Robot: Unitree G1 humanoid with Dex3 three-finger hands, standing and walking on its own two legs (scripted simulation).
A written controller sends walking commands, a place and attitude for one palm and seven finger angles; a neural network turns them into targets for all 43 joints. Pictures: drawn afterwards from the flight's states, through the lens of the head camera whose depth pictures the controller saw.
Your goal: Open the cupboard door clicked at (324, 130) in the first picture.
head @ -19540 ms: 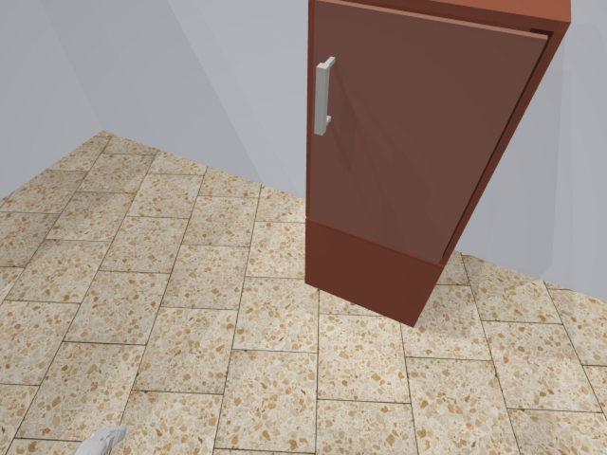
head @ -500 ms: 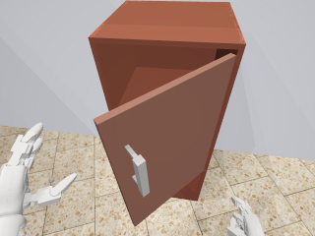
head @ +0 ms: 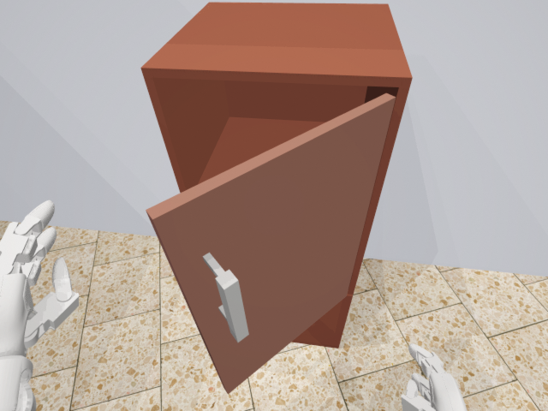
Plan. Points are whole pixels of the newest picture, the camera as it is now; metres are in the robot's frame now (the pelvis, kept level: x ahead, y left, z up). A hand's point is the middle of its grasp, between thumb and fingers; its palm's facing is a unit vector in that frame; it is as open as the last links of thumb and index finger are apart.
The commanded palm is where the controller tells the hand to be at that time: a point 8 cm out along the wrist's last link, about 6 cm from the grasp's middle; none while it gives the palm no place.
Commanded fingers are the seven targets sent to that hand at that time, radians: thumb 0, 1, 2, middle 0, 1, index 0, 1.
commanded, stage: draw the hand back to the body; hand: left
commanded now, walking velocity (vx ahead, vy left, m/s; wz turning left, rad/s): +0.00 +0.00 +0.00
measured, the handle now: (226, 299) +0.25 +0.11 +0.06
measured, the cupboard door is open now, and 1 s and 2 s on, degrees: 47 47 47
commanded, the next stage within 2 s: step back with the hand held close in 0.10 s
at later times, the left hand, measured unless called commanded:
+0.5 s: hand (59, 308) +0.17 +0.27 +0.14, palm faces +0.34 -0.80 -0.49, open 7.4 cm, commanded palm +0.11 +0.32 +0.17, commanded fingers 0.00 0.90 0.90 -0.20 -0.30 -0.20 -0.30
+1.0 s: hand (3, 388) +0.09 +0.27 +0.14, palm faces +0.36 -0.80 -0.48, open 7.5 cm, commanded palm +0.02 +0.33 +0.17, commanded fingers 0.00 0.90 0.90 -0.20 -0.30 -0.20 -0.30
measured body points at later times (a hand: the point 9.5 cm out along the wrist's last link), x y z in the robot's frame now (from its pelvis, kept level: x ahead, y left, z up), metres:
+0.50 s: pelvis -0.03 +0.02 +0.00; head -0.01 +0.01 +0.45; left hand +0.15 +0.31 +0.17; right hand +0.15 -0.22 -0.09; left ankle -0.04 +0.11 -0.74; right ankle +0.01 -0.09 -0.74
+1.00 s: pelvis -0.11 +0.02 -0.02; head -0.07 +0.04 +0.43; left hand +0.07 +0.32 +0.17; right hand +0.08 -0.21 -0.09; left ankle -0.04 +0.11 -0.74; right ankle -0.05 -0.10 -0.74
